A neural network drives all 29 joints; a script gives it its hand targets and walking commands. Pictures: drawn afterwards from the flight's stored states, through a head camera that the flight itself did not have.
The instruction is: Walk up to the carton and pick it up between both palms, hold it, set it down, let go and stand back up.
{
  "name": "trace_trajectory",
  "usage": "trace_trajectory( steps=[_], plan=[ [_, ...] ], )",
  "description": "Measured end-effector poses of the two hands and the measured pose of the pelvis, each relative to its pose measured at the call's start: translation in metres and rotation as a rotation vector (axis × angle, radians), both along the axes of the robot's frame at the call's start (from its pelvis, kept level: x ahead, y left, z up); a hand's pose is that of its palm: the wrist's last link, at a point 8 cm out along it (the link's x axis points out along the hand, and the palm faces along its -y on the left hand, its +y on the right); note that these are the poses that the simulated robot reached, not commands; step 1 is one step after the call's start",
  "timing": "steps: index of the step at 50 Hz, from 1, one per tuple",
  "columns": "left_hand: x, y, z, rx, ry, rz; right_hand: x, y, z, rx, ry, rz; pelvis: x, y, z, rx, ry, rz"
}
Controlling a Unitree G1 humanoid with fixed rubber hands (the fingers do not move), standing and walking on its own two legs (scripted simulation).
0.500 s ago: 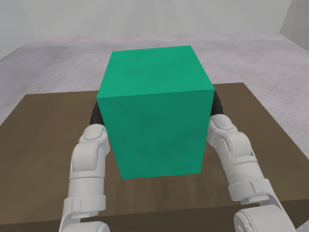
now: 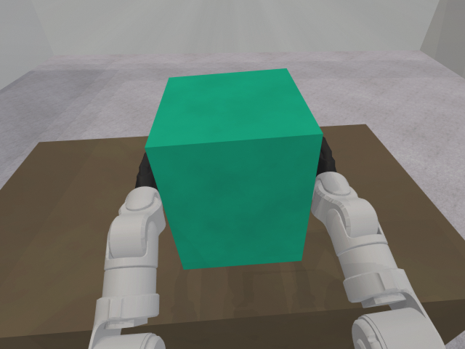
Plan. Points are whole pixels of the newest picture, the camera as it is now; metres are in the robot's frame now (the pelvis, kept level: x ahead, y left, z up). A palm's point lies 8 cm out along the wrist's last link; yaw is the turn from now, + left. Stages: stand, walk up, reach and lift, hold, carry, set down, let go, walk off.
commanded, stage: hold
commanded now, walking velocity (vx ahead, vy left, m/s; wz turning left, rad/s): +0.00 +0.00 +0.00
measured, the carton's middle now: (235, 169) +0.38 +0.01 +0.18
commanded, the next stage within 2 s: set down in 0.48 s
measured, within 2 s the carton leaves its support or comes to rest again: neither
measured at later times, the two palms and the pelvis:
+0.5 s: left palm (149, 190) +0.36 +0.15 +0.16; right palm (322, 175) +0.36 -0.14 +0.17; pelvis +0.00 +0.00 +0.00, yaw +0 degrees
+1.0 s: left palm (154, 193) +0.39 +0.15 +0.12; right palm (313, 179) +0.39 -0.14 +0.14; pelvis +0.01 +0.00 +0.00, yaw +0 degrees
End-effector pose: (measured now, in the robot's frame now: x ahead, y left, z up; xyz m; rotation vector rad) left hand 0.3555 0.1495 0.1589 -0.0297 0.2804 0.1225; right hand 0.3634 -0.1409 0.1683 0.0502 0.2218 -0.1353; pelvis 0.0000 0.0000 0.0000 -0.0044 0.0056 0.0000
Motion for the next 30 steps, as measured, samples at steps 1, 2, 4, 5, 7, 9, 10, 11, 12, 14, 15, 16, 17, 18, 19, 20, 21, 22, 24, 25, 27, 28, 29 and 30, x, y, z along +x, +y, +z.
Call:
trace_trajectory(
  steps=[1, 2, 4, 5, 7, 9, 10, 11, 12, 14, 15, 16, 17, 18, 19, 20, 21, 22, 24, 25, 27, 28, 29, 30],
  plan=[
    [0.0000, 0.0000, 0.0000, 0.000, 0.000, 0.000, 0.0000, 0.0000, 0.0000, 0.000, 0.000, 0.000, 0.0000, 0.0000, 0.0000, 0.000, 0.000, 0.000],
    [0.0000, 0.0000, 0.0000, 0.000, 0.000, 0.000, 0.0000, 0.0000, 0.0000, 0.000, 0.000, 0.000, 0.0000, 0.0000, 0.0000, 0.000, 0.000, 0.000],
    [0.0000, 0.0000, 0.0000, 0.000, 0.000, 0.000, 0.0000, 0.0000, 0.0000, 0.000, 0.000, 0.000, 0.0000, 0.0000, 0.0000, 0.000, 0.000, 0.000],
    [0.0000, 0.0000, 0.0000, 0.000, 0.000, 0.000, 0.0000, 0.0000, 0.0000, 0.000, 0.000, 0.000, 0.0000, 0.0000, 0.0000, 0.000, 0.000, 0.000],
    [0.0000, 0.0000, 0.0000, 0.000, 0.000, 0.000, 0.0000, 0.0000, 0.0000, 0.000, 0.000, 0.000, 0.0000, 0.0000, 0.0000, 0.000, 0.000, 0.000],
    [0.0000, 0.0000, 0.0000, 0.000, 0.000, 0.000, 0.0000, 0.0000, 0.0000, 0.000, 0.000, 0.000, 0.0000, 0.0000, 0.0000, 0.000, 0.000, 0.000],
    [0.0000, 0.0000, 0.0000, 0.000, 0.000, 0.000, 0.0000, 0.0000, 0.0000, 0.000, 0.000, 0.000, 0.0000, 0.0000, 0.0000, 0.000, 0.000, 0.000],
    [0.0000, 0.0000, 0.0000, 0.000, 0.000, 0.000, 0.0000, 0.0000, 0.0000, 0.000, 0.000, 0.000, 0.0000, 0.0000, 0.0000, 0.000, 0.000, 0.000],
    [0.0000, 0.0000, 0.0000, 0.000, 0.000, 0.000, 0.0000, 0.0000, 0.0000, 0.000, 0.000, 0.000, 0.0000, 0.0000, 0.0000, 0.000, 0.000, 0.000],
    [0.0001, 0.0000, -0.0001, 0.000, 0.000, 0.000, 0.0001, 0.0000, 0.0000, 0.000, 0.000, 0.000, 0.0001, 0.0000, 0.0000, 0.000, 0.000, 0.000],
    [0.0001, 0.0000, -0.0001, 0.000, 0.000, 0.000, 0.0001, 0.0000, 0.0000, 0.000, 0.000, 0.000, 0.0001, 0.0000, 0.0000, 0.000, 0.000, 0.000],
    [0.0001, 0.0000, -0.0001, 0.000, 0.000, 0.000, 0.0001, 0.0000, 0.0000, 0.000, 0.000, 0.000, 0.0001, 0.0000, 0.0000, 0.000, 0.000, 0.000],
    [0.0001, 0.0000, -0.0001, 0.000, 0.000, 0.000, 0.0001, 0.0000, 0.0000, 0.000, 0.000, 0.000, 0.0001, 0.0000, 0.0000, 0.000, 0.000, 0.000],
    [0.0001, 0.0000, -0.0001, 0.000, 0.000, 0.000, 0.0001, 0.0000, 0.0000, 0.000, 0.000, 0.000, 0.0001, 0.0000, 0.0000, 0.000, 0.000, 0.000],
    [0.0001, 0.0000, -0.0001, 0.000, 0.000, 0.000, 0.0001, 0.0000, 0.0000, 0.000, 0.000, 0.000, 0.0001, 0.0000, 0.0000, 0.000, 0.000, 0.000],
    [0.0001, 0.0000, -0.0001, 0.000, 0.000, 0.000, 0.0001, 0.0000, 0.0000, 0.000, 0.000, 0.000, 0.0001, 0.0000, 0.0000, 0.000, 0.000, 0.000],
    [0.0001, 0.0000, -0.0001, 0.000, 0.000, 0.000, 0.0001, 0.0000, 0.0000, 0.000, 0.000, 0.000, 0.0001, 0.0000, 0.0000, 0.000, 0.000, 0.000],
    [0.0001, 0.0000, -0.0001, 0.000, 0.000, 0.000, 0.0001, 0.0000, 0.0000, 0.000, 0.000, 0.000, 0.0000, 0.0000, 0.0000, 0.000, 0.000, 0.000],
    [0.0001, 0.0000, -0.0001, 0.000, 0.000, 0.000, 0.0001, 0.0000, 0.0000, 0.000, 0.000, 0.000, 0.0000, 0.0000, 0.0000, 0.000, 0.000, 0.000],
    [0.0001, 0.0000, -0.0001, 0.000, 0.000, 0.000, 0.0001, 0.0000, 0.0001, 0.000, 0.000, 0.000, 0.0000, 0.0000, 0.0000, 0.000, 0.000, 0.000],
    [-0.0002, 0.0005, -0.0010, -0.006, 0.006, 0.002, 0.0000, 0.0005, -0.0002, 0.000, 0.005, 0.000, 0.0003, 0.0002, 0.0002, 0.000, -0.001, 0.000],
    [-0.0003, 0.0007, -0.0017, -0.013, 0.008, 0.004, 0.0001, 0.0008, -0.0004, 0.000, 0.007, 0.000, 0.0005, 0.0002, 0.0002, 0.000, 0.000, 0.000],
    [-0.0002, 0.0010, -0.0024, -0.021, 0.010, 0.006, 0.0003, 0.0011, -0.0007, 0.000, 0.009, 0.000, 0.0006, 0.0003, 0.0003, 0.000, 0.000, 0.000],
    [-0.0001, 0.0013, -0.0030, -0.026, 0.012, 0.008, 0.0005, 0.0014, -0.0009, 0.000, 0.010, 0.000, 0.0008, 0.0004, 0.0003, -0.001, 0.000, 0.000]
  ],
)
